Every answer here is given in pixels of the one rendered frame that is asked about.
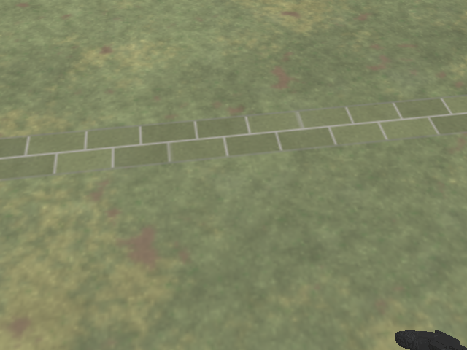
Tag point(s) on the robot right hand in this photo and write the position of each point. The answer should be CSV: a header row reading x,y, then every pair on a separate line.
x,y
423,340

